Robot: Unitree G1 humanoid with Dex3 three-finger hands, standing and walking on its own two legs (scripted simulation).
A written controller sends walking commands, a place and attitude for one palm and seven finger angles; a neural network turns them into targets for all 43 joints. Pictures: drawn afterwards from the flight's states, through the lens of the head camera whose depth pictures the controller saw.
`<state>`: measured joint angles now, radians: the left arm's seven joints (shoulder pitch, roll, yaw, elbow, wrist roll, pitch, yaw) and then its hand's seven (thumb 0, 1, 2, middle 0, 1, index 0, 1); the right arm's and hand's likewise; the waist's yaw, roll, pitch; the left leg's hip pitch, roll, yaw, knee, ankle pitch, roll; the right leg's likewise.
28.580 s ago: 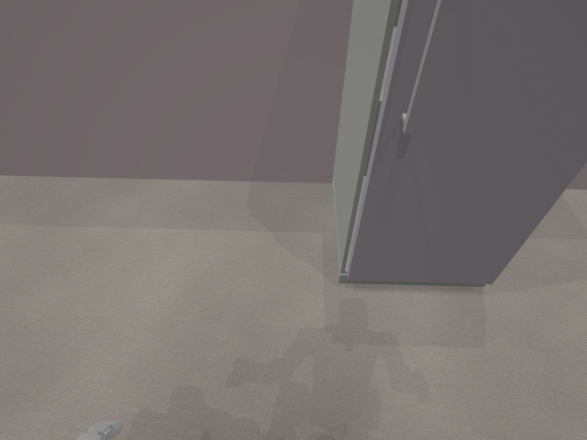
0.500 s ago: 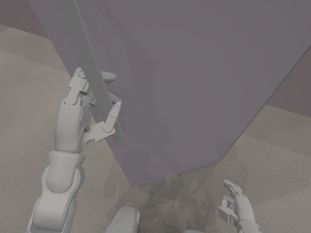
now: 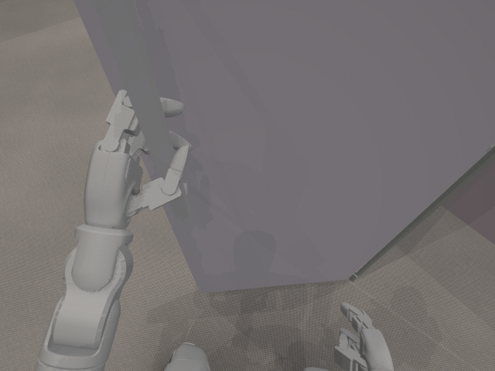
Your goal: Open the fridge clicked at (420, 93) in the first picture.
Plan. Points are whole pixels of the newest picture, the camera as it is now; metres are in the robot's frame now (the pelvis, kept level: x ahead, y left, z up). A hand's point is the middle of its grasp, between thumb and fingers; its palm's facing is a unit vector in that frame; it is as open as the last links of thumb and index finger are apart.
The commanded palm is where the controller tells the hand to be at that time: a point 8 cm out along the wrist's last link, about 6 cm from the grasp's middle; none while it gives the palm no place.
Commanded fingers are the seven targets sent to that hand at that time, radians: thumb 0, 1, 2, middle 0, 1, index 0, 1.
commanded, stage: walk backward, drawing the door open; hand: left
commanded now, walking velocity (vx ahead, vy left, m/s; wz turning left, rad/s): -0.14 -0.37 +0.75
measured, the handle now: (157, 116) +0.34 +0.14 +0.23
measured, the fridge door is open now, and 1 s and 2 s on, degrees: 55 74 72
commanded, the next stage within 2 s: stop walking and hold the door back in 0.48 s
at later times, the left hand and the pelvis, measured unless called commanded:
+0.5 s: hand (218, 285) +0.19 +0.05 +0.19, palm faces +0.46 -0.87 -0.18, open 6.6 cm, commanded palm +0.14 +0.08 +0.19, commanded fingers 0.00 0.90 0.90 -0.45 -1.40 -0.45 -1.40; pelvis -0.02 -0.20 +0.02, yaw +21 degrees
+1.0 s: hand (237, 303) +0.17 +0.04 +0.20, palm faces +0.68 -0.71 -0.17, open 5.9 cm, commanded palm +0.13 +0.07 +0.18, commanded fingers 0.00 0.90 0.90 -0.45 -1.40 -0.45 -1.40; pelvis -0.05 -0.31 +0.01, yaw +34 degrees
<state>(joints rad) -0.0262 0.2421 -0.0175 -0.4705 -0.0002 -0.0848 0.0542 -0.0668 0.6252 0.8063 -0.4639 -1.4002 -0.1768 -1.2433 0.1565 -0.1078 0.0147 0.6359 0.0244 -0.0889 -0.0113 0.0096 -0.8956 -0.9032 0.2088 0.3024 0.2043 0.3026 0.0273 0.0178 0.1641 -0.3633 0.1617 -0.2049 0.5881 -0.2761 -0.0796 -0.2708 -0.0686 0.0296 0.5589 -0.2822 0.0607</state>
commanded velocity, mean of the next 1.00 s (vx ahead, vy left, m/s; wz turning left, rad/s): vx -0.02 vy -0.11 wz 0.42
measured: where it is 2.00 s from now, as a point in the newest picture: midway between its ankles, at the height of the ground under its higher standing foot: outside the picture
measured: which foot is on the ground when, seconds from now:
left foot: down 0.00-0.00, up 0.02-0.20, down 0.22-0.52, up 0.54-0.80, down 0.82-1.00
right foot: down 0.00-0.20, up 0.22-0.52, down 0.54-0.82, up 0.84-1.00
